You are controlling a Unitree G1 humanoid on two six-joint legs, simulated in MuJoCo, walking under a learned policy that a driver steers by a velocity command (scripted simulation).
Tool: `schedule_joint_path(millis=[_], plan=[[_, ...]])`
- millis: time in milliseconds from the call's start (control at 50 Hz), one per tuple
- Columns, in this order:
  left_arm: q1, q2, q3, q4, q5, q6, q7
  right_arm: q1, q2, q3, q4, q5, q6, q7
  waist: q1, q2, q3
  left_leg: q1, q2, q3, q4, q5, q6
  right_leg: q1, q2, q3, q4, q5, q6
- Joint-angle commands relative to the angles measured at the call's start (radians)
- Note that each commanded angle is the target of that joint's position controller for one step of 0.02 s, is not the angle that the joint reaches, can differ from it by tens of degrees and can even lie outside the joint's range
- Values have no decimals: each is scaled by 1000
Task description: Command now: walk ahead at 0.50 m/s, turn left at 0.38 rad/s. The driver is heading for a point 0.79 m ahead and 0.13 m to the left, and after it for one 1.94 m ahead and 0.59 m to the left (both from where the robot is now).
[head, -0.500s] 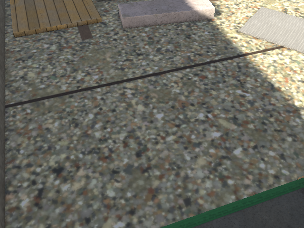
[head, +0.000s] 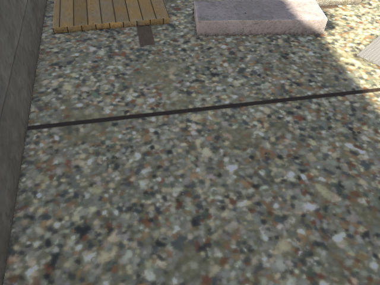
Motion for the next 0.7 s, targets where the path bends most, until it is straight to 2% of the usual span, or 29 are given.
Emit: schedule_joint_path(millis=[20, 40, 60, 80, 100, 120, 140, 160, 180, 200, 220, 240, 260, 280, 340, 360, 400, 420, 460, 500, 540, 560, 580, 600, 620, 640, 660, 680, 700], plan=[[48, 151, 17, -10, -26, 2, 1, -117, -74, -9, -61, -24, 9, -18, 10, -75, 217, 70, 13, 32, -100, -112, 5, -161, -297, 203, -158, 349, -156], [63, 167, 23, 0, -28, 15, 2, -95, -75, -11, -40, -17, 6, -24, 7, -54, 216, 133, 1, 55, -160, -158, 6, -138, -289, 194, -94, 384, -146], [42, 202, 31, -3, -16, 25, -7, 21, -104, -29, 8, 4, -4, -32, -52, -27, 174, 304, -41, 116, -208, -130, 4, -160, -252, 151, 39, 490, -138], [-1, 243, 45, -18, 10, 31, -34, 232, -177, -69, 81, 35, -24, -43, -147, 1, 73, 594, -112, 191, -193, -85, 11, -227, -186, 67, 244, 670, -108], [141, 136, 23, 26, 37, 31, -63, 431, -288, -114, 137, 22, -20, -33, -176, 100, -111, 990, -25, 62, 48, 346, 162, -448, -135, 41, 628, 464, -12], [291, 24, -8, 13, 5, 28, -97, 595, -319, -111, 176, 15, -16, -17, -174, 263, -453, 1341, 165, -241, 125, 565, 384, -585, -5, 70, 1016, -120, 51], [-8, 147, 23, -106, -43, 10, -101, 678, -267, -98, 201, 13, -19, -11, -316, 122, -286, 1304, 200, -454, -30, 287, 392, -886, 47, 146, 1158, -109, 62], [-238, 152, 21, -212, -69, -22, -76, 567, -247, -97, 181, 43, -35, -15, -330, 65, -75, 1115, 234, -537, -134, -297, 353, -1122, -17, 206, 1099, -16, 13], [-272, 185, 26, -209, -49, -34, -43, 419, -181, -68, 143, 43, -34, -8, -266, -103, 14, 840, 209, -518, -200, -535, 302, -1029, -92, 254, 941, 136, -28], [-201, 164, 26, -199, -32, -39, -13, 309, -142, -46, 128, 28, -36, 9, -168, -84, 58, 583, 197, -524, -226, -627, 334, -901, -118, 284, 871, 219, -54], [-139, 95, 2, -179, 1, -35, 9, 162, -50, -5, 91, 6, -55, 2, -66, -116, 111, 301, 171, -472, -279, -643, 304, -747, -191, 371, 583, 475, -87], [-157, 63, -5, -164, 15, -18, 10, 57, -23, 13, 51, 20, -67, -3, -59, -109, 155, 69, 138, -398, -358, -644, 320, -611, -204, 339, 380, 566, -78], [-176, 52, -9, -178, 8, 0, 14, 78, -63, 3, 58, 46, -76, -11, -62, -36, 96, 68, 85, -364, -351, -690, 329, -563, -172, 277, 341, 566, -54], [-184, 84, -10, -197, -2, 11, 16, 106, -72, 5, 68, 47, -80, -19, -69, -57, 51, 46, 66, -343, -325, -647, 318, -522, -168, 257, 274, 581, -34], [-164, 78, -27, -240, 5, 15, -4, 123, -142, -5, 44, 1, -83, -10, -39, -55, 9, -137, -44, -214, -122, -333, 267, -269, -90, 157, 245, 729, -17], [-258, 83, -36, -259, 13, 11, -14, 206, -85, 2, 66, -6, -89, -27, -124, -90, 20, 88, -43, -289, -32, -489, 262, -511, -129, 312, 100, 971, 6], [-428, 121, -34, -312, 18, 15, -18, 431, -60, 7, 134, 19, -82, -55, -237, -59, 58, 452, -4, -437, 114, -650, 287, -898, -125, 305, -50, 941, 36], [-466, 118, -43, -305, 12, 15, -20, 442, -16, 17, 115, 32, -70, -64, -266, -110, 54, 386, -63, -371, 166, -783, 229, -804, -128, 290, -326, 1136, 31], [-455, 100, -48, -331, -16, 30, -26, 375, -113, 9, 109, -1, -50, -9, -190, -8, 84, -64, -96, -355, 95, -896, 231, -315, -73, 157, -233, 1150, 9], [-452, 156, -32, -330, -8, 42, -35, 350, -117, 3, 87, 12, -54, 14, -155, -15, 142, -63, -69, -436, 136, -921, 232, -271, -92, 171, -229, 1027, 6], [-447, 183, -26, -307, -8, 42, -36, 337, -135, -8, 88, 52, -46, -9, -159, -46, 170, 152, -69, -473, 264, -838, 197, -298, -96, 181, -470, 986, -18], [-368, 209, -9, -265, -24, 37, -28, 319, -141, -8, 94, 37, -35, -9, -126, -47, 138, 181, -83, -449, 387, -768, 161, -176, -97, 165, -508, 1023, -42], [-282, 234, 50, -266, -176, 0, 0, 334, -89, -32, 104, 143, -7, -64, -90, -19, 9, 186, -159, -321, 590, -488, 103, -54, -93, 217, -436, 1071, -81], [-7, 251, 59, -174, -169, -7, 4, 397, -24, -17, 142, 132, -6, -67, 4, -106, -170, -61, -219, -248, 948, -796, 47, 349, -209, 266, -209, 1359, -138], [133, 294, 74, -117, -150, 7, -2, 517, 41, 2, 130, 166, -15, -76, 7, -274, -318, -375, -282, -178, 1405, -1170, -28, 627, -408, 513, -127, 1323, -282], [143, 362, 104, -95, -165, 26, -9, 497, 5, 10, 56, 189, -26, -94, -3, -362, -390, -538, -205, -134, 1536, -1065, -61, 660, -519, 823, -320, 718, -382], [113, 279, 91, -73, -166, 36, 4, 300, -10, 2, -8, 203, -19, -111, 14, -243, -224, -728, -156, -56, 1489, -950, -70, 575, -498, 871, -475, 374, -375], [14, 138, 51, -108, -120, 33, 17, 95, -68, -15, -53, 179, -1, -129, 33, -38, -106, -692, -108, -51, 1365, -794, -41, 370, -435, 748, -532, 287, -303], [-67, 148, 42, -104, -99, 27, 21, 61, -35, -9, -86, 165, 9, -133, -18, -73, -35, -609, -93, -55, 1327, -731, -41, 160, -428, 754, -549, 353, -316]])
